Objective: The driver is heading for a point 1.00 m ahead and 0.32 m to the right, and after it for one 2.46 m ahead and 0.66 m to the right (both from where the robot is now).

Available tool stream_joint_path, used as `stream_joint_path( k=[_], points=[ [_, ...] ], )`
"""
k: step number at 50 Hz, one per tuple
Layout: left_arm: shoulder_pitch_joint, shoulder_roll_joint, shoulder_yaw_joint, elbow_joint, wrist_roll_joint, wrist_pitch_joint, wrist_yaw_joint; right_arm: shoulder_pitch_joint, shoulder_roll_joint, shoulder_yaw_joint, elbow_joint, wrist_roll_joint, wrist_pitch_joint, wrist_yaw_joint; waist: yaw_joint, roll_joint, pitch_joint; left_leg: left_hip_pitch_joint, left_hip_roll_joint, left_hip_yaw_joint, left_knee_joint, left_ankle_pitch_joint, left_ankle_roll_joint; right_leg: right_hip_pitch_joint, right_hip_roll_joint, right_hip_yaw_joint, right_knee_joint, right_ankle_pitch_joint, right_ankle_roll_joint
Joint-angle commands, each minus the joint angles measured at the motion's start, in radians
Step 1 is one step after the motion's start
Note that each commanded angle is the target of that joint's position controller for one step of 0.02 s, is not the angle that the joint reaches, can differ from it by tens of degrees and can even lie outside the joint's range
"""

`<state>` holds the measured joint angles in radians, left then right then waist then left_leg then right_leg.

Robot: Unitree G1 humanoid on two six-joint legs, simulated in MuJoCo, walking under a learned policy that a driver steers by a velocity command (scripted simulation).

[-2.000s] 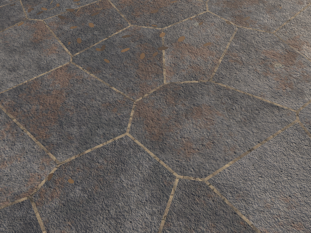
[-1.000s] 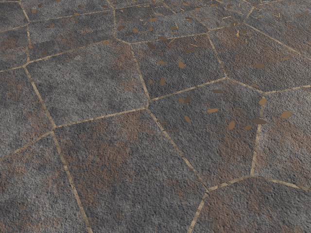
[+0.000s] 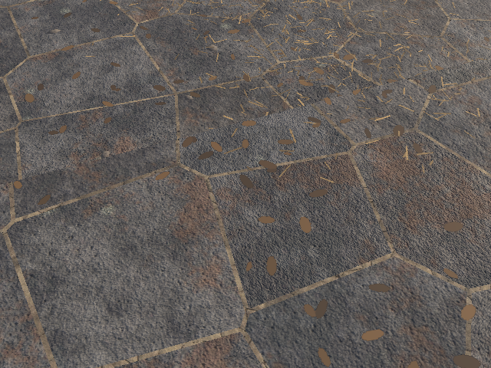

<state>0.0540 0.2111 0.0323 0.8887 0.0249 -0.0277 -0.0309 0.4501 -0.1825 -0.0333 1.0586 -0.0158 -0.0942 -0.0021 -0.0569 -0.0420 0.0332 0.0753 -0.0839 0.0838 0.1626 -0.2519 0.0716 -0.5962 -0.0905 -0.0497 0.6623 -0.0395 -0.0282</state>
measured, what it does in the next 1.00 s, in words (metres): walks ahead: right foot, then left foot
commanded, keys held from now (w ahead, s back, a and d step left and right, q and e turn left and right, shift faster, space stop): w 0.46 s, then w+e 0.54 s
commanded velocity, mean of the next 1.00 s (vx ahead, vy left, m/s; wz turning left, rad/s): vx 0.50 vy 0.00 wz -0.20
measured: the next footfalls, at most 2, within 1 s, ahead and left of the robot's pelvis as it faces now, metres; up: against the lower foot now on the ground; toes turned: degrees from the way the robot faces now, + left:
right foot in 0.12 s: +0.23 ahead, -0.11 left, +0.00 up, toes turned -5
left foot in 0.66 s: +0.53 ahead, +0.08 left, +0.00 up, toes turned -1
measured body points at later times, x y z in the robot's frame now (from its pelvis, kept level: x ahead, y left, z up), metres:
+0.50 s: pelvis +0.27 -0.04 +0.00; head +0.29 -0.05 +0.45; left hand +0.21 +0.20 -0.14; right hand +0.41 -0.27 -0.13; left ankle +0.42 +0.11 -0.69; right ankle +0.20 -0.11 -0.74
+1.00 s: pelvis +0.53 -0.01 +0.00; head +0.55 -0.01 +0.45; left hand +0.71 +0.21 -0.13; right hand +0.46 -0.25 -0.13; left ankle +0.49 +0.08 -0.74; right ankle +0.61 -0.17 -0.67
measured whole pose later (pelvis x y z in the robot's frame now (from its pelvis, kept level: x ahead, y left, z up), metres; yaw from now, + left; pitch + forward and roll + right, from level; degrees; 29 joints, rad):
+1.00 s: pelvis +0.53 -0.01 +0.00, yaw -14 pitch +0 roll +1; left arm 0.15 0.25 0.07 0.89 0.03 0.00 -0.05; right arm 0.38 -0.21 -0.05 0.99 -0.02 -0.11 -0.01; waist -0.02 -0.04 0.03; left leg -0.03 -0.01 0.25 0.26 -0.24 0.05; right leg -0.66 -0.10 -0.02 0.94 -0.07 -0.05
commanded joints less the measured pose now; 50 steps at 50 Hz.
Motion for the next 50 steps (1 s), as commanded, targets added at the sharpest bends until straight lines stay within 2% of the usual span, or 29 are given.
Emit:
stream_joint_path(
  k=[1,3,4,5,6,7,8,9,10,12,13,15,18,23,27,30,31,32,33,34,35,36,37,38,39,41,44,47,50],
  points=[
    [-0.109,0.066,0.010,-0.090,-0.002,-0.021,0.004,0.059,-0.149,-0.028,-0.009,-0.007,-0.003,-0.011,0.008,0.113,0.077,0.023,0.309,-0.123,0.006,0.506,0.122,-0.032,0.026,-0.021,-0.065,-0.034,-0.031],
    [-0.057,0.078,0.017,-0.082,-0.002,-0.031,0.009,0.030,-0.163,-0.032,-0.008,-0.010,-0.001,-0.016,0.044,0.118,0.054,0.042,0.315,-0.102,0.094,0.697,0.103,0.070,0.062,-0.037,-0.108,-0.107,-0.064],
    [0.029,0.091,0.026,-0.056,0.000,-0.037,0.015,0.014,-0.173,-0.035,-0.008,-0.011,0.001,-0.017,0.082,0.121,0.010,0.038,0.306,-0.088,0.198,0.828,0.090,0.182,0.095,-0.051,-0.132,-0.135,-0.083],
    [0.191,0.106,0.038,0.000,0.006,-0.046,0.024,-0.005,-0.172,-0.034,-0.010,-0.006,0.006,-0.015,0.152,0.091,-0.072,-0.006,0.268,-0.053,0.381,0.854,0.070,0.375,0.124,-0.068,-0.199,-0.093,-0.107],
    [0.376,0.170,0.060,0.049,0.029,-0.056,0.035,-0.009,-0.146,-0.024,-0.033,0.002,0.005,-0.012,0.213,0.032,-0.186,-0.194,0.222,-0.025,0.642,0.613,0.050,0.645,-0.012,0.081,-0.206,-0.135,-0.154],
    [0.469,0.289,0.091,0.061,0.042,-0.054,0.036,0.104,-0.042,-0.004,-0.058,0.042,0.005,0.000,0.177,-0.209,-0.322,-0.563,0.035,0.027,1.050,-0.036,-0.003,0.936,-0.320,0.582,-0.300,-0.232,-0.297],
    [0.389,0.248,0.084,0.054,-0.001,-0.038,0.028,0.051,-0.135,-0.029,-0.048,0.012,0.006,-0.001,0.160,-0.094,-0.301,-0.667,0.032,-0.130,1.155,-0.241,0.015,0.869,-0.310,0.715,-0.401,-0.271,-0.293],
    [0.266,0.197,0.070,0.033,-0.013,-0.036,0.026,-0.032,-0.141,-0.036,-0.075,0.006,0.006,0.001,0.112,-0.042,-0.136,-0.718,0.093,-0.139,1.160,-0.159,0.023,0.720,-0.279,0.538,-0.406,-0.296,-0.263],
    [0.207,0.128,0.051,0.025,-0.010,-0.042,0.021,-0.079,-0.125,-0.032,-0.085,0.005,0.001,0.005,0.093,0.012,-0.061,-0.695,0.131,-0.137,1.101,-0.087,0.023,0.593,-0.235,0.432,-0.447,-0.231,-0.236],
    [0.186,0.068,0.032,0.048,-0.013,-0.056,0.027,-0.071,-0.091,-0.029,-0.080,-0.016,0.022,0.013,0.036,-0.017,-0.001,-0.600,0.175,-0.130,0.993,-0.034,0.007,0.443,-0.148,0.274,-0.496,-0.118,-0.172],
    [0.208,0.065,0.029,0.060,-0.011,-0.063,0.028,-0.059,-0.076,-0.028,-0.073,-0.022,0.035,0.019,0.028,-0.024,-0.007,-0.570,0.175,-0.121,0.975,-0.023,-0.002,0.423,-0.136,0.240,-0.504,-0.070,-0.169],
    [0.262,0.090,0.033,0.084,-0.014,-0.077,0.030,-0.085,-0.070,-0.028,-0.084,-0.024,0.049,0.026,0.020,-0.013,-0.002,-0.596,0.181,-0.101,0.940,0.009,-0.019,0.424,-0.124,0.197,-0.522,0.010,-0.181],
    [0.316,0.108,0.034,0.101,-0.015,-0.080,0.030,-0.216,-0.081,-0.027,-0.130,-0.022,0.059,0.031,0.040,-0.006,0.038,-0.704,0.207,-0.078,0.832,0.106,-0.047,0.457,-0.112,0.162,-0.561,0.020,-0.187],
    [0.395,0.103,0.027,0.123,-0.015,-0.077,0.032,-0.399,-0.065,-0.012,-0.192,-0.009,0.054,0.034,0.086,-0.013,0.062,-0.716,0.186,-0.034,0.576,0.234,-0.062,0.529,-0.086,0.098,-0.559,0.135,-0.168],
    [0.463,0.109,0.026,0.148,-0.009,-0.069,0.040,-0.501,-0.076,-0.009,-0.236,-0.008,0.045,0.030,0.119,-0.019,0.072,-0.716,0.154,-0.025,0.463,0.226,-0.053,0.636,-0.109,0.133,-0.495,0.250,-0.180],
    [0.434,0.136,0.035,0.143,0.000,-0.061,0.048,-0.487,-0.100,-0.015,-0.253,-0.004,0.028,0.025,0.091,-0.031,0.060,-0.641,0.129,-0.036,0.398,0.136,-0.030,0.679,-0.131,0.164,-0.415,0.370,-0.170],
    [0.408,0.145,0.038,0.138,0.001,-0.061,0.048,-0.429,-0.114,-0.021,-0.240,-0.003,0.021,0.021,0.060,-0.036,0.036,-0.548,0.108,-0.032,0.367,0.099,-0.018,0.665,-0.124,0.162,-0.355,0.455,-0.155],
    [0.386,0.152,0.041,0.133,-0.002,-0.060,0.045,-0.315,-0.131,-0.031,-0.206,-0.005,0.011,0.013,0.009,-0.023,-0.020,-0.394,0.078,-0.016,0.310,0.100,-0.002,0.640,-0.097,0.147,-0.231,0.529,-0.138],
    [0.373,0.136,0.037,0.124,-0.011,-0.061,0.041,-0.146,-0.172,-0.048,-0.157,-0.021,-0.003,0.000,-0.057,0.023,-0.123,-0.146,0.117,-0.052,0.277,0.140,0.026,0.531,-0.041,0.111,-0.030,0.442,-0.116],
    [0.395,0.066,0.020,0.078,-0.038,-0.064,0.036,0.005,-0.274,-0.073,-0.150,-0.050,-0.010,-0.015,-0.085,0.159,-0.281,0.142,0.390,-0.358,0.247,0.021,0.087,0.281,0.054,0.054,0.292,0.074,-0.082],
    [0.483,0.026,0.019,0.070,-0.051,-0.055,0.041,-0.008,-0.327,-0.087,-0.155,-0.041,0.005,-0.006,-0.034,0.323,-0.365,0.257,0.565,-0.705,0.131,0.009,0.169,0.035,0.174,0.042,0.526,-0.512,-0.070],
    [0.413,0.114,0.043,0.081,-0.025,-0.040,0.046,-0.103,-0.233,-0.068,-0.174,-0.021,0.018,-0.003,-0.005,0.149,-0.236,0.123,0.508,-0.626,0.112,-0.103,0.136,-0.014,0.093,0.113,0.592,-0.438,-0.086],
    [0.356,0.099,0.045,0.070,-0.019,-0.039,0.037,-0.189,-0.160,-0.048,-0.187,-0.012,0.016,-0.001,0.019,0.097,-0.104,-0.029,0.463,-0.476,0.076,-0.098,0.108,-0.016,0.056,0.114,0.567,-0.344,-0.083],
    [0.335,0.071,0.043,0.066,-0.018,-0.035,0.030,-0.230,-0.125,-0.039,-0.191,-0.013,0.012,0.000,0.040,0.097,-0.049,-0.124,0.419,-0.366,0.038,-0.040,0.081,0.012,0.025,0.107,0.530,-0.288,-0.078],
    [0.328,0.066,0.046,0.064,-0.004,-0.023,0.022,-0.231,-0.107,-0.033,-0.182,-0.009,0.006,-0.005,0.056,0.123,-0.016,-0.184,0.387,-0.283,0.018,0.023,0.062,0.034,0.008,0.101,0.507,-0.266,-0.069],
    [0.328,0.043,0.046,0.056,0.004,0.002,0.007,-0.199,-0.096,-0.030,-0.163,-0.003,-0.010,-0.009,0.078,0.136,-0.011,-0.229,0.363,-0.186,-0.004,0.116,0.052,0.057,0.000,0.087,0.501,-0.231,-0.052],
    [0.242,0.037,0.046,0.016,0.006,0.020,-0.006,-0.151,-0.119,-0.037,-0.145,0.002,-0.029,-0.010,0.083,0.120,0.007,-0.209,0.360,-0.086,-0.027,0.210,0.062,-0.033,-0.018,0.073,0.474,-0.140,-0.036],
    [0.136,0.042,0.042,-0.029,0.004,0.024,-0.018,-0.110,-0.117,-0.035,-0.131,-0.003,-0.029,-0.010,0.070,0.115,0.037,-0.185,0.343,-0.002,-0.035,0.267,0.067,-0.099,-0.023,0.054,0.362,-0.043,-0.022],
    [0.027,0.030,0.028,-0.072,0.004,0.020,-0.030,-0.092,-0.130,-0.036,-0.126,-0.003,-0.028,-0.013,0.052,0.113,0.058,-0.170,0.330,0.076,-0.030,0.332,0.061,-0.059,-0.006,0.005,0.167,0.040,-0.023]
  ],
)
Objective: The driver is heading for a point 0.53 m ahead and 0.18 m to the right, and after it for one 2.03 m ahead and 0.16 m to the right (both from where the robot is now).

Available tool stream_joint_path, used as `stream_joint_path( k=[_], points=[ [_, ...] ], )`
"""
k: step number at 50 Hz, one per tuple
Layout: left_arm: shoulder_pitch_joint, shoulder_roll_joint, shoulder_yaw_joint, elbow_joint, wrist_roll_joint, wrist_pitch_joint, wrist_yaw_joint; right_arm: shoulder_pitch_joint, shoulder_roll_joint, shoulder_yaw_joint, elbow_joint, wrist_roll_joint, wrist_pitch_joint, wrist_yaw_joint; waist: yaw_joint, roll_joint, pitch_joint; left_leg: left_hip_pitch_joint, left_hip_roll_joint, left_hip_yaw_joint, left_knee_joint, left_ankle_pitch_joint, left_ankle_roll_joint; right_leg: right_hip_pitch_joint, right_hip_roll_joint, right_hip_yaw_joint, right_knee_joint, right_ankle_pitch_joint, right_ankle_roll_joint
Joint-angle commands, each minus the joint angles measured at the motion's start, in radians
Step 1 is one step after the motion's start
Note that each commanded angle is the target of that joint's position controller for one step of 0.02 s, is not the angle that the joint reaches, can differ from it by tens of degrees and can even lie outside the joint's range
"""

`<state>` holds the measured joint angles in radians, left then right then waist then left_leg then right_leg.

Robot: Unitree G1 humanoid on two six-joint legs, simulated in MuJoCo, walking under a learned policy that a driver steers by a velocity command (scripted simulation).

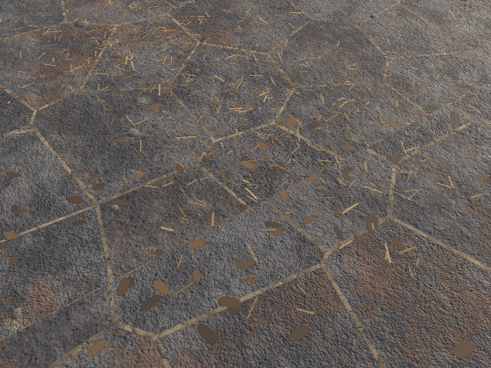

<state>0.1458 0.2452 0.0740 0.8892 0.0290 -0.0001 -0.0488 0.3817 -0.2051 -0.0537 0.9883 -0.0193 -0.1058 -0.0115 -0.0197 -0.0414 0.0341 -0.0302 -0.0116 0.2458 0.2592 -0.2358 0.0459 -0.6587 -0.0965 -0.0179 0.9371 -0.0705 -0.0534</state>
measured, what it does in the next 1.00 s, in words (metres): walks ahead, turning right: right foot, then left foot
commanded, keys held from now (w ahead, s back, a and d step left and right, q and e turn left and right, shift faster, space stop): w+e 0.60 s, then e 0.04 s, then q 0.36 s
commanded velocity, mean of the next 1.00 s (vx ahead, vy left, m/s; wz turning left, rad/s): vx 0.40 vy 0.00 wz -0.37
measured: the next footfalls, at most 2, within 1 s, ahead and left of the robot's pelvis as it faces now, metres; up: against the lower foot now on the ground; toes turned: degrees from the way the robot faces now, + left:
right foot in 0.20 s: +0.25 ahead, -0.11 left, +0.00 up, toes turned -13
left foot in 0.76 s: +0.62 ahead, -0.08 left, +0.00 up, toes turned -25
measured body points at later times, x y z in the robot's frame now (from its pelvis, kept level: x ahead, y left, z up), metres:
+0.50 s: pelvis +0.26 -0.07 +0.00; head +0.28 -0.10 +0.45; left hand +0.35 +0.19 -0.12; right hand +0.34 -0.36 -0.12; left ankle +0.41 +0.08 -0.67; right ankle +0.21 -0.10 -0.75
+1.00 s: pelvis +0.47 -0.09 -0.01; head +0.52 -0.10 +0.44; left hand +0.67 +0.11 -0.14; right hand +0.44 -0.37 -0.13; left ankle +0.58 -0.06 -0.75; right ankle +0.41 -0.22 -0.68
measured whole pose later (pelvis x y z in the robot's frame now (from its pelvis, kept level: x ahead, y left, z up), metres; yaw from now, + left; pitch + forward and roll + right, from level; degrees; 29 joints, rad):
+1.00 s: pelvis +0.47 -0.09 -0.01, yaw -20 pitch +0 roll -1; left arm 0.17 0.26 0.04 0.81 0.03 0.00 0.01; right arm 0.26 -0.24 -0.03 0.85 -0.01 -0.03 0.02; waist -0.02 -0.03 0.10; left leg -0.33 -0.08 -0.03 0.39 -0.06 0.08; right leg -0.46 0.03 0.07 1.03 -0.42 0.02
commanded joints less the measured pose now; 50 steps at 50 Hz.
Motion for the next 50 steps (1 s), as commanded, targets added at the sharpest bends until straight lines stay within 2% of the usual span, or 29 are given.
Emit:
stream_joint_path(
  k=[1,5,7,9,10,11,12,13,14,15,16,17,18,21,24,30,32,34,36,37,38,39,40,41,42,43,44,47,50],
  points=[
    [-0.100,-0.005,-0.018,-0.088,0.002,-0.008,-0.015,-0.009,-0.119,-0.019,-0.052,0.001,-0.016,-0.006,0.005,0.113,0.062,-0.047,0.266,-0.069,-0.126,0.337,0.086,0.018,0.004,-0.049,-0.158,0.079,-0.005],
    [-0.170,0.014,-0.018,-0.129,0.010,-0.010,-0.022,0.048,-0.146,-0.027,-0.032,-0.002,0.003,-0.015,-0.012,0.114,0.071,0.087,0.301,-0.013,-0.061,0.499,0.077,0.048,0.036,-0.106,-0.273,-0.010,-0.052],
    [-0.136,0.031,-0.009,-0.128,0.012,-0.009,-0.015,0.044,-0.171,-0.033,-0.031,-0.004,0.017,-0.019,0.011,0.137,0.038,0.136,0.305,0.021,0.056,0.784,0.065,0.127,0.092,-0.143,-0.298,-0.111,-0.089],
    [0.017,0.062,0.010,-0.089,0.011,-0.016,-0.002,0.035,-0.204,-0.043,-0.037,-0.004,0.039,-0.017,0.073,0.144,-0.055,0.145,0.302,0.037,0.321,0.956,0.058,0.296,0.169,-0.163,-0.341,-0.197,-0.135],
    [0.170,0.092,0.029,-0.042,0.018,-0.027,0.011,0.021,-0.208,-0.043,-0.049,0.000,0.048,-0.012,0.142,0.099,-0.140,0.044,0.284,0.055,0.557,0.829,0.031,0.509,0.190,-0.134,-0.430,-0.158,-0.167],
    [0.278,0.203,0.063,-0.025,0.031,-0.031,0.027,0.030,-0.149,-0.029,-0.095,0.011,0.047,-0.006,0.171,-0.035,-0.249,-0.256,0.229,0.055,0.886,0.407,-0.014,0.794,-0.030,0.181,-0.474,-0.290,-0.245],
    [0.229,0.296,0.081,-0.051,0.003,-0.021,0.031,0.000,-0.108,-0.026,-0.174,0.010,0.034,0.012,0.105,-0.197,-0.297,-0.619,0.002,-0.088,1.187,-0.326,-0.070,0.957,-0.249,0.730,-0.631,-0.222,-0.375],
    [0.238,0.270,0.074,-0.049,-0.011,-0.008,0.037,-0.129,-0.159,-0.032,-0.199,0.000,0.026,0.016,0.137,-0.014,-0.221,-0.728,0.055,-0.249,1.194,-0.247,-0.061,0.916,-0.231,0.652,-0.670,-0.148,-0.349],
    [0.190,0.221,0.060,-0.041,-0.016,-0.010,0.046,-0.146,-0.134,-0.022,-0.206,0.012,0.012,0.019,0.102,0.014,-0.110,-0.737,0.098,-0.255,1.133,-0.148,-0.051,0.798,-0.211,0.514,-0.670,-0.068,-0.322],
    [0.141,0.169,0.047,-0.045,-0.020,-0.017,0.049,-0.119,-0.130,-0.022,-0.187,0.010,0.008,0.016,0.052,0.066,-0.046,-0.673,0.134,-0.261,1.026,-0.098,-0.047,0.675,-0.155,0.418,-0.683,0.047,-0.274],
    [0.107,0.140,0.037,-0.048,-0.028,-0.025,0.054,-0.110,-0.133,-0.024,-0.185,-0.011,0.020,0.014,0.018,0.065,-0.026,-0.614,0.149,-0.269,0.966,-0.088,-0.057,0.597,-0.104,0.351,-0.691,0.125,-0.247],
    [0.084,0.122,0.030,-0.057,-0.031,-0.035,0.055,-0.079,-0.129,-0.022,-0.176,-0.027,0.039,0.016,-0.005,0.053,-0.040,-0.558,0.156,-0.273,0.931,-0.076,-0.068,0.555,-0.071,0.305,-0.700,0.170,-0.236],
    [0.096,0.121,0.027,-0.058,-0.034,-0.046,0.053,-0.076,-0.125,-0.022,-0.179,-0.032,0.056,0.019,-0.011,0.046,-0.050,-0.539,0.152,-0.268,0.908,-0.076,-0.079,0.538,-0.056,0.292,-0.703,0.213,-0.238],
    [0.159,0.159,0.033,-0.050,-0.033,-0.062,0.048,-0.145,-0.113,-0.017,-0.212,-0.030,0.081,0.027,0.001,0.034,-0.032,-0.584,0.145,-0.248,0.811,-0.007,-0.104,0.512,-0.024,0.273,-0.730,0.214,-0.231],
    [0.235,0.162,0.033,-0.044,-0.031,-0.061,0.046,-0.275,-0.125,-0.016,-0.261,-0.025,0.085,0.027,0.048,0.010,0.004,-0.679,0.136,-0.248,0.688,0.094,-0.116,0.558,-0.017,0.302,-0.745,0.187,-0.209],
    [0.337,0.169,0.030,-0.037,-0.025,-0.057,0.055,-0.450,-0.122,0.000,-0.335,-0.018,0.074,0.038,0.111,-0.013,0.013,-0.721,0.078,-0.251,0.482,0.197,-0.101,0.691,-0.014,0.338,-0.685,0.296,-0.187],
    [0.354,0.173,0.031,-0.034,-0.019,-0.049,0.063,-0.485,-0.119,0.008,-0.357,-0.013,0.062,0.037,0.119,-0.018,0.025,-0.680,0.037,-0.236,0.407,0.192,-0.083,0.708,-0.005,0.330,-0.614,0.476,-0.168],
    [0.338,0.163,0.024,-0.032,-0.016,-0.049,0.071,-0.421,-0.118,0.013,-0.341,-0.011,0.047,0.033,0.093,-0.040,0.001,-0.532,0.005,-0.215,0.308,0.205,-0.044,0.697,0.007,0.287,-0.558,0.621,-0.116],
    [0.306,0.166,0.019,-0.031,-0.016,-0.063,0.075,-0.247,-0.155,-0.002,-0.279,-0.017,0.032,0.020,0.023,-0.061,-0.065,-0.299,-0.040,-0.203,0.252,0.222,0.006,0.684,0.014,0.282,-0.435,0.779,-0.064],
    [0.272,0.176,0.019,-0.032,-0.025,-0.072,0.072,-0.118,-0.164,-0.006,-0.239,-0.019,0.018,0.012,-0.055,-0.038,-0.109,-0.152,-0.015,-0.209,0.149,0.362,0.029,0.664,0.049,0.245,-0.284,0.745,-0.042],
    [0.277,0.140,0.009,-0.058,-0.033,-0.079,0.069,0.010,-0.217,-0.014,-0.212,-0.029,0.005,0.004,-0.088,0.038,-0.220,0.090,0.153,-0.351,0.214,0.689,0.064,0.523,0.109,0.214,-0.058,0.400,-0.019],
    [0.488,0.047,-0.001,-0.031,-0.073,-0.069,0.076,0.038,-0.289,-0.030,-0.203,-0.028,0.013,0.012,0.002,0.305,-0.377,0.341,0.468,-0.718,0.302,1.301,0.266,0.301,0.286,0.135,0.313,-0.533,0.027],
    [0.513,0.124,0.005,0.000,-0.037,-0.058,0.083,0.028,-0.248,-0.028,-0.204,0.022,0.032,0.024,0.005,0.201,-0.423,0.287,0.444,-0.827,0.229,1.215,0.303,0.256,0.266,0.185,0.394,-0.503,0.022],
    [0.408,0.133,0.005,-0.005,-0.015,-0.049,0.078,-0.092,-0.177,-0.011,-0.220,0.036,0.038,0.025,0.029,0.119,-0.273,0.149,0.375,-0.711,0.179,1.029,0.277,0.221,0.209,0.173,0.391,-0.421,0.034],
    [0.311,0.130,-0.001,-0.029,0.003,-0.046,0.072,-0.170,-0.116,0.008,-0.232,0.030,0.042,0.025,0.032,0.078,-0.174,0.049,0.308,-0.624,0.145,0.921,0.238,0.190,0.168,0.138,0.326,-0.382,0.039],
    [0.250,0.125,-0.003,-0.049,0.008,-0.037,0.065,-0.182,-0.107,0.014,-0.226,0.026,0.043,0.022,0.035,0.085,-0.125,-0.012,0.259,-0.569,0.113,0.895,0.212,0.183,0.139,0.119,0.279,-0.359,0.046],
    [0.243,0.119,-0.005,-0.058,0.014,-0.022,0.058,-0.174,-0.130,0.009,-0.213,0.028,0.047,0.018,0.048,0.110,-0.110,-0.080,0.222,-0.529,0.089,0.867,0.193,0.223,0.128,0.101,0.236,-0.338,0.054],
    [0.248,0.089,-0.015,-0.065,0.004,0.004,0.059,-0.149,-0.188,-0.011,-0.198,0.015,0.055,0.024,0.071,0.127,-0.138,-0.165,0.183,-0.494,0.073,0.816,0.184,0.288,0.135,0.068,0.154,-0.337,0.074],
    [0.180,0.093,-0.019,-0.089,0.001,0.025,0.069,-0.142,-0.213,-0.027,-0.207,0.006,0.082,0.024,0.058,0.147,-0.134,-0.231,0.164,-0.529,0.032,0.464,0.185,0.273,0.127,0.055,0.058,-0.348,0.085]
  ],
)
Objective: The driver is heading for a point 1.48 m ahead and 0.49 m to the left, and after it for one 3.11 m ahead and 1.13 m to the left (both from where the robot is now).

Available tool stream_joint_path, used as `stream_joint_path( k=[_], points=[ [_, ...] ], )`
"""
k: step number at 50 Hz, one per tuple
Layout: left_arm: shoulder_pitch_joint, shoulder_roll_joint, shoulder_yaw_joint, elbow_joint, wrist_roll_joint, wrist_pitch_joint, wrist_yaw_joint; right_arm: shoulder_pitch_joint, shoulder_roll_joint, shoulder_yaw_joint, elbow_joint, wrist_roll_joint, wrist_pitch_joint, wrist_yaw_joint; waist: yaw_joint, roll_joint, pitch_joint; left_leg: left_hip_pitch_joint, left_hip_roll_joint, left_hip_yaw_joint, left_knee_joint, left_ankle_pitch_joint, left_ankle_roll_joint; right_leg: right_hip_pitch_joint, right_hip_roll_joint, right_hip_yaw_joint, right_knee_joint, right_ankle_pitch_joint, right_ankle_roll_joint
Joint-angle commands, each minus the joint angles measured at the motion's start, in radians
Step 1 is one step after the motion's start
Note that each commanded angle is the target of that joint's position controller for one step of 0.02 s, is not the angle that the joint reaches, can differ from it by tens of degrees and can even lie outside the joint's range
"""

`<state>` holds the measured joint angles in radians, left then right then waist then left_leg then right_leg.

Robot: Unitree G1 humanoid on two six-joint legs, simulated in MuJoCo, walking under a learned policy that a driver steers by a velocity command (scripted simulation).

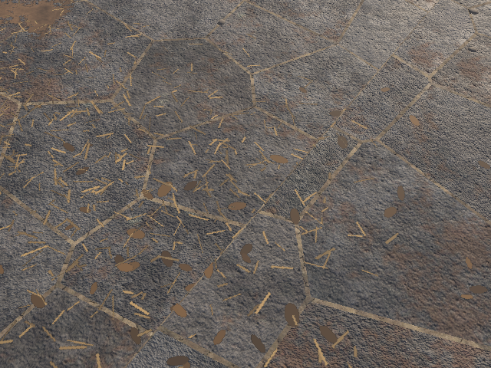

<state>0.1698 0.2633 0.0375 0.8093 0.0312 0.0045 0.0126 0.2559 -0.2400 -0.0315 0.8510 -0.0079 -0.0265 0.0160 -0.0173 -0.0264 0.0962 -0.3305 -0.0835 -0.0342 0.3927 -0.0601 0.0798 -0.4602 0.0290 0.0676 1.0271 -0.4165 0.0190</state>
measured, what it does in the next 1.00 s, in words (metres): steps on the spot, turning left: right foot, then left foot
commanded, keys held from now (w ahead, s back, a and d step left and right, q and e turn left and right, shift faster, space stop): q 0.64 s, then no key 0.36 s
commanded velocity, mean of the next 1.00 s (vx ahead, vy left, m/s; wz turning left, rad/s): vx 0.02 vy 0.00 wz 0.43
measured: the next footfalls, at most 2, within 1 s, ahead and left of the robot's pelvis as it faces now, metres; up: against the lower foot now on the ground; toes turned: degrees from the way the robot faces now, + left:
right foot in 0.24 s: +0.08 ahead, -0.12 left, +0.00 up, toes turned +13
left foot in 0.70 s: -0.03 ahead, +0.07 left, +0.00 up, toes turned +25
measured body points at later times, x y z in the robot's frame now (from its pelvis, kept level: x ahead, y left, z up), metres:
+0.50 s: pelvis +0.01 -0.04 +0.01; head +0.04 -0.06 +0.46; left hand +0.05 +0.26 -0.09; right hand +0.19 -0.28 -0.13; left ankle -0.05 +0.07 -0.67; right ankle +0.04 -0.13 -0.74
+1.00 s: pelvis -0.02 -0.01 +0.01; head -0.02 +0.02 +0.45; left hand -0.09 +0.26 -0.13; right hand +0.22 -0.17 -0.10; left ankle -0.07 +0.05 -0.74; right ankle +0.04 -0.13 -0.71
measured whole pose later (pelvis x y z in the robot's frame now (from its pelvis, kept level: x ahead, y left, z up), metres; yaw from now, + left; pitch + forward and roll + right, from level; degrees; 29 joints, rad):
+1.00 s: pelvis -0.02 -0.01 +0.01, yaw +28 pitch -1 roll -1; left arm 0.25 0.28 0.04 0.82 0.01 0.08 0.01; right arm 0.18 -0.23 -0.01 0.75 -0.02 0.03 -0.01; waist 0.02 -0.03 0.05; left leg -0.16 -0.07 -0.02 0.40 -0.23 0.08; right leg -0.33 -0.02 0.00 0.75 -0.38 0.03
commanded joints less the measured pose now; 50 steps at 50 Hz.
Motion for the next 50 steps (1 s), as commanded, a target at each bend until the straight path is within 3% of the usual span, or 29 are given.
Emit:
stream_joint_path(
  k=[1,4,9,11,12,13,14,15,16,17,18,20,24,29,32,33,34,35,36,37,38,39,41,44,50],
  points=[
    [0.126,0.077,0.017,-0.019,-0.001,0.027,0.010,-0.011,-0.181,-0.054,-0.074,-0.008,0.014,-0.004,0.045,0.141,-0.188,0.046,0.228,-0.275,-0.123,0.121,0.147,0.068,-0.001,-0.031,-0.058,0.001,0.012],
    [0.044,0.079,0.013,-0.048,-0.006,0.034,0.015,-0.007,-0.184,-0.067,-0.088,-0.014,0.044,-0.005,0.018,0.163,-0.144,-0.005,0.213,-0.355,-0.179,-0.263,0.133,0.062,0.000,-0.026,-0.146,0.024,0.010],
    [0.055,0.071,0.003,-0.060,-0.028,0.010,0.033,-0.014,-0.187,-0.083,-0.103,-0.017,0.072,0.000,0.008,0.177,-0.129,-0.007,0.201,-0.446,-0.158,-0.277,0.100,0.163,0.039,-0.026,-0.357,0.007,-0.018],
    [0.135,0.071,0.004,-0.046,-0.031,-0.009,0.043,-0.044,-0.183,-0.085,-0.111,-0.005,0.081,-0.002,0.053,0.172,-0.124,-0.046,0.167,-0.457,-0.119,-0.292,0.046,0.293,0.048,-0.025,-0.596,0.088,-0.050],
    [0.152,0.119,0.015,-0.046,-0.022,-0.017,0.052,-0.034,-0.155,-0.077,-0.120,0.005,0.080,-0.006,0.051,0.104,-0.115,-0.102,0.110,-0.414,-0.056,-0.386,-0.011,0.356,-0.040,0.064,-0.739,0.060,-0.076],
    [0.121,0.227,0.038,-0.075,-0.004,-0.016,0.057,0.002,-0.090,-0.064,-0.144,0.023,0.074,-0.007,0.014,-0.123,-0.135,-0.214,-0.020,-0.237,0.179,-0.485,-0.074,0.405,-0.300,0.353,-0.846,-0.061,-0.162],
    [0.003,0.252,0.046,-0.105,0.009,-0.012,0.051,0.003,-0.142,-0.078,-0.130,-0.006,0.068,-0.016,0.001,-0.158,-0.058,-0.269,-0.089,-0.065,0.423,-0.487,-0.087,0.238,-0.423,0.452,-0.887,0.054,-0.239],
    [-0.004,0.178,0.029,-0.110,0.006,-0.013,0.046,-0.005,-0.194,-0.093,-0.123,-0.023,0.068,-0.015,-0.016,-0.064,-0.068,-0.187,-0.015,-0.077,0.577,-0.451,-0.092,0.179,-0.391,0.359,-0.831,0.241,-0.259],
    [-0.044,0.121,0.013,-0.116,-0.005,-0.015,0.042,0.027,-0.182,-0.095,-0.106,-0.021,0.072,-0.009,-0.051,-0.037,-0.072,-0.161,-0.011,-0.065,0.654,-0.402,-0.092,0.168,-0.321,0.243,-0.796,0.367,-0.233],
    [-0.064,0.106,0.008,-0.126,-0.009,-0.017,0.039,0.054,-0.170,-0.093,-0.094,-0.024,0.082,-0.005,-0.062,-0.056,-0.083,-0.169,-0.005,-0.051,0.722,-0.363,-0.100,0.202,-0.269,0.153,-0.771,0.452,-0.208],
    [-0.064,0.104,0.008,-0.135,-0.008,-0.018,0.040,0.066,-0.165,-0.090,-0.087,-0.023,0.090,0.001,-0.055,-0.095,-0.097,-0.193,-0.002,-0.031,0.774,-0.351,-0.110,0.245,-0.242,0.095,-0.748,0.534,-0.202],
    [-0.005,0.109,0.011,-0.131,-0.005,-0.015,0.038,0.025,-0.157,-0.082,-0.105,-0.014,0.099,0.012,-0.016,-0.106,-0.110,-0.234,0.014,-0.008,0.756,-0.351,-0.132,0.337,-0.235,0.044,-0.711,0.659,-0.211],
    [0.099,0.149,0.031,-0.107,-0.006,-0.009,0.035,-0.068,-0.137,-0.066,-0.153,-0.005,0.110,0.026,0.052,-0.129,-0.127,-0.247,0.043,0.012,0.606,-0.387,-0.152,0.479,-0.285,0.037,-0.675,0.703,-0.233],
    [0.077,0.181,0.048,-0.112,0.002,-0.005,0.011,-0.100,-0.125,-0.051,-0.192,0.009,0.113,0.030,0.058,-0.167,-0.141,-0.058,0.051,0.088,0.390,-0.420,-0.114,0.401,-0.304,-0.032,-0.636,0.704,-0.220],
    [0.067,0.199,0.058,-0.108,-0.006,0.002,0.004,-0.080,-0.123,-0.050,-0.204,0.012,0.104,0.027,0.040,-0.169,-0.154,0.032,0.043,0.119,0.231,-0.371,-0.082,0.377,-0.315,-0.054,-0.577,0.680,-0.195],
    [0.056,0.198,0.058,-0.105,-0.014,0.007,0.004,-0.050,-0.112,-0.046,-0.196,0.006,0.096,0.022,0.011,-0.144,-0.157,0.113,0.033,0.122,0.089,-0.269,-0.065,0.330,-0.298,-0.081,-0.526,0.627,-0.163],
    [0.075,0.189,0.057,-0.095,-0.017,0.010,0.003,-0.025,-0.131,-0.048,-0.189,-0.008,0.084,0.012,-0.010,-0.076,-0.159,0.220,0.050,0.063,-0.065,-0.127,-0.050,0.243,-0.274,-0.115,-0.451,0.505,-0.102],
    [0.109,0.122,0.041,-0.114,-0.007,0.016,-0.003,0.002,-0.225,-0.064,-0.193,-0.024,0.067,0.000,0.002,0.179,-0.172,0.372,0.283,-0.247,-0.143,0.001,-0.006,0.020,-0.179,-0.199,-0.213,0.144,-0.027],
    [0.037,0.071,0.020,-0.171,-0.010,0.033,0.011,0.031,-0.334,-0.089,-0.198,-0.011,0.061,0.000,-0.029,0.321,-0.138,0.283,0.493,-0.445,-0.093,0.392,0.156,-0.110,-0.035,-0.163,-0.101,-0.216,0.003],
    [0.007,0.119,0.029,-0.158,-0.009,0.047,0.017,0.060,-0.269,-0.077,-0.184,-0.004,0.058,-0.004,-0.052,0.173,-0.139,0.273,0.461,-0.369,-0.073,0.427,0.205,-0.093,-0.076,-0.071,0.001,-0.200,0.006],
    [0.021,0.113,0.031,-0.137,-0.024,0.051,0.010,-0.005,-0.204,-0.052,-0.187,-0.003,0.058,-0.009,-0.010,0.151,-0.100,0.231,0.396,-0.281,-0.079,0.377,0.187,-0.080,-0.080,-0.051,0.022,-0.129,0.002],
    [0.045,0.120,0.033,-0.113,-0.032,0.048,0.004,-0.083,-0.166,-0.038,-0.196,-0.007,0.061,-0.015,0.029,0.147,-0.073,0.202,0.325,-0.209,-0.094,0.317,0.139,-0.059,-0.089,-0.042,-0.011,-0.050,0.002],
    [0.094,0.142,0.041,-0.077,-0.012,0.047,-0.006,-0.113,-0.147,-0.027,-0.199,-0.002,0.055,-0.026,0.042,0.179,-0.105,0.229,0.262,-0.142,-0.084,0.410,0.112,-0.020,-0.069,-0.064,-0.005,0.034,0.011],
    [0.096,0.109,0.031,-0.061,-0.020,0.056,-0.014,-0.086,-0.138,-0.018,-0.180,-0.003,0.044,-0.027,0.034,0.136,-0.128,0.251,0.261,-0.128,-0.086,0.367,0.110,0.021,-0.060,-0.065,-0.079,0.059,0.021],
    [0.059,0.082,0.013,-0.044,-0.020,0.060,0.002,-0.057,-0.146,-0.012,-0.136,-0.016,0.045,-0.026,-0.002,0.163,-0.086,0.190,0.269,-0.182,-0.075,0.181,0.123,0.150,-0.035,-0.076,-0.360,0.015,-0.004]
  ],
)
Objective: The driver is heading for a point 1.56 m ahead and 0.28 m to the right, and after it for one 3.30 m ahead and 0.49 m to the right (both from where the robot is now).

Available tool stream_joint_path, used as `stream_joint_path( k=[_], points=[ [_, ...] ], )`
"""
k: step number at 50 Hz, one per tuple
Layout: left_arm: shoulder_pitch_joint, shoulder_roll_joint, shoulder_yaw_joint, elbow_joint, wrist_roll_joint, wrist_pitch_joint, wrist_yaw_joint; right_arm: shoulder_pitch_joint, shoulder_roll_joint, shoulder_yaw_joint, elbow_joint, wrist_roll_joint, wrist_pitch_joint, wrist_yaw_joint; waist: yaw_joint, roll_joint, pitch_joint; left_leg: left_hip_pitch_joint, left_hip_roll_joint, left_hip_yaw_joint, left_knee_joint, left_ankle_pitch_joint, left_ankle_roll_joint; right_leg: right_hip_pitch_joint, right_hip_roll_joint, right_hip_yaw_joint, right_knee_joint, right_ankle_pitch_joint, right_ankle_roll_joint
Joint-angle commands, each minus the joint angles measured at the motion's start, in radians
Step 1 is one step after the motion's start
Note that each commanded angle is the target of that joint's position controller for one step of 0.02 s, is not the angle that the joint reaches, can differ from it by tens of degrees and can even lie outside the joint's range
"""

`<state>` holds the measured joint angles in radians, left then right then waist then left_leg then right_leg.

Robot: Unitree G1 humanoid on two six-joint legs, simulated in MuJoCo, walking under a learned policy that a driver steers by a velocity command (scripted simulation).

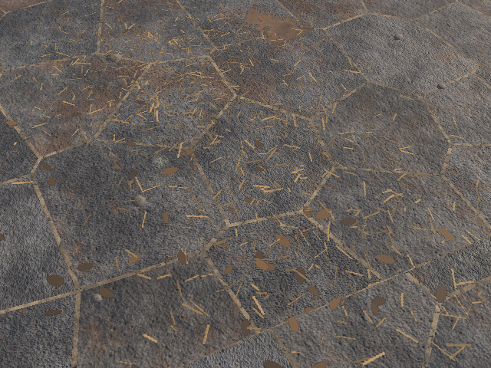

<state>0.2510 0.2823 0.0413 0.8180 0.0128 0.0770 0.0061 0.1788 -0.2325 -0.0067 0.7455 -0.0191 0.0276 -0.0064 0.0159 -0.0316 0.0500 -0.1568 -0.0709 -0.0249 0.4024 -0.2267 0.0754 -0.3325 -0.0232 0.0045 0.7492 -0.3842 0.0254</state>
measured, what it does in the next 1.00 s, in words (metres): steps on the spot: right foot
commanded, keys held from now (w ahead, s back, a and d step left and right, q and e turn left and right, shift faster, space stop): no key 1.00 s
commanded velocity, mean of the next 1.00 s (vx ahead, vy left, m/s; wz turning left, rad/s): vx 0.00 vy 0.00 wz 0.03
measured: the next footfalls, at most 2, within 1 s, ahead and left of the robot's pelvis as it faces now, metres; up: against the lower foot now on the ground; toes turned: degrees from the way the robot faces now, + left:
right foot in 0.10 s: +0.03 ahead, -0.13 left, +0.00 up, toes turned +1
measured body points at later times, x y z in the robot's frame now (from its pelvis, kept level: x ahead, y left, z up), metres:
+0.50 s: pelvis +0.00 -0.03 +0.00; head +0.00 -0.03 +0.45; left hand +0.05 +0.22 -0.14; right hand +0.02 -0.29 -0.15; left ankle -0.01 +0.08 -0.74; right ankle -0.01 -0.13 -0.74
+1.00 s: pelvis +0.00 -0.04 +0.00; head +0.00 -0.05 +0.45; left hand +0.00 +0.19 -0.16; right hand -0.01 -0.27 -0.16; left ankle -0.01 +0.08 -0.74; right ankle -0.01 -0.13 -0.74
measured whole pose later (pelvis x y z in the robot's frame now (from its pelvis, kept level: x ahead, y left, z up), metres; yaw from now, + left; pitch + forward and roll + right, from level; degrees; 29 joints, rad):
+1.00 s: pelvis +0.00 -0.04 +0.00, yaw +0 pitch -1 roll +0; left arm 0.28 0.16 -0.02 1.13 0.01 -0.01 0.04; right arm 0.28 -0.18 0.02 1.16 -0.01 0.01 -0.04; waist 0.00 0.01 0.02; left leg -0.13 -0.02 -0.04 0.37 -0.21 0.01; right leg -0.14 0.05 0.00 0.37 -0.21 -0.05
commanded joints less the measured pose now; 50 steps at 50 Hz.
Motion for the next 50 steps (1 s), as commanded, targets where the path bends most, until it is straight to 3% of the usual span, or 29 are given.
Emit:
stream_joint_path(
  k=[1,3,4,5,6,7,8,11,15,28,50],
  points=[
    [-0.015,0.061,0.007,-0.046,-0.005,-0.016,0.014,0.017,-0.153,-0.035,-0.024,-0.005,-0.010,-0.005,-0.033,0.162,-0.042,0.007,0.260,-0.205,-0.077,0.344,0.127,0.051,0.021,-0.013,-0.128,-0.008,-0.017],
    [0.025,0.040,-0.003,-0.021,-0.004,-0.030,0.022,-0.011,-0.143,-0.028,-0.013,0.004,-0.011,-0.010,0.007,0.124,-0.051,-0.031,0.242,-0.209,-0.047,0.315,0.095,0.168,0.021,-0.015,-0.330,0.140,-0.033],
    [0.042,0.047,-0.007,-0.010,0.006,-0.044,0.027,-0.009,-0.125,-0.021,-0.007,0.009,-0.017,-0.012,0.018,0.087,-0.065,-0.083,0.230,-0.212,-0.040,0.266,0.054,0.271,-0.021,0.037,-0.426,0.287,-0.041],
    [0.054,0.085,-0.006,-0.005,0.018,-0.060,0.032,0.015,-0.097,-0.011,-0.006,0.007,-0.025,-0.011,-0.003,0.024,-0.095,-0.124,0.189,-0.185,-0.013,0.184,0.014,0.351,-0.123,0.147,-0.449,0.394,-0.056],
    [-0.019,0.141,0.003,-0.001,0.003,-0.066,0.028,0.083,-0.085,-0.013,0.013,0.012,-0.023,-0.005,-0.083,-0.083,-0.056,-0.086,0.098,-0.119,-0.071,0.051,-0.003,0.252,-0.157,0.180,-0.404,0.464,-0.099],
    [-0.051,0.092,-0.005,-0.002,-0.005,-0.069,0.016,0.067,-0.104,-0.012,0.048,0.001,-0.017,-0.009,-0.049,-0.067,-0.053,0.004,0.097,-0.111,-0.096,0.045,-0.014,0.178,-0.140,0.163,-0.404,0.372,-0.101],
    [-0.046,0.069,-0.012,0.005,-0.004,-0.074,0.010,0.044,-0.128,-0.020,0.063,0.003,-0.015,-0.011,-0.026,-0.042,-0.025,0.011,0.105,-0.120,-0.089,0.074,-0.014,0.163,-0.099,0.129,-0.414,0.318,-0.079],
    [-0.008,0.068,-0.015,0.053,-0.007,-0.078,0.020,0.045,-0.125,-0.021,0.095,0.005,-0.018,-0.008,-0.018,-0.048,-0.028,0.010,0.124,-0.124,-0.081,0.128,-0.012,0.190,-0.073,0.109,-0.430,0.302,-0.066],
    [-0.011,0.059,-0.018,0.091,-0.005,-0.078,0.022,0.063,-0.103,-0.014,0.160,0.008,-0.022,-0.016,-0.014,0.014,-0.017,-0.015,0.122,-0.121,-0.105,0.110,-0.025,0.211,-0.077,0.112,-0.434,0.286,-0.077],
    [0.002,0.031,-0.035,0.211,-0.004,-0.084,0.027,0.109,-0.088,0.002,0.308,0.009,-0.020,-0.027,-0.021,0.029,-0.003,0.000,0.133,-0.111,-0.108,0.114,-0.034,0.187,-0.068,0.115,-0.458,0.262,-0.086],
    [0.087,-0.032,-0.051,0.304,-0.004,-0.089,0.036,0.159,-0.021,0.020,0.410,0.009,-0.021,-0.039,-0.019,0.030,0.016,-0.014,0.139,-0.092,-0.082,0.115,-0.041,0.166,-0.054,0.116,-0.452,0.272,-0.092]
  ],
)
Velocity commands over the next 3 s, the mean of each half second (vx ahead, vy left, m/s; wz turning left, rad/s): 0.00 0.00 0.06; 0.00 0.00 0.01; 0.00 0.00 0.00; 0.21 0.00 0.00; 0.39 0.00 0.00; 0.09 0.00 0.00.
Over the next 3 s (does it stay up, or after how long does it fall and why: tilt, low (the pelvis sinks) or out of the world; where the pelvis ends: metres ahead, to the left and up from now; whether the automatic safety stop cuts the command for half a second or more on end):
stays up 0.42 0.01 0.00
